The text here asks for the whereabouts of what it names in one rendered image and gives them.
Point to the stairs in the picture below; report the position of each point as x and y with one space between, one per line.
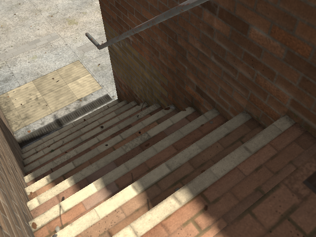
98 174

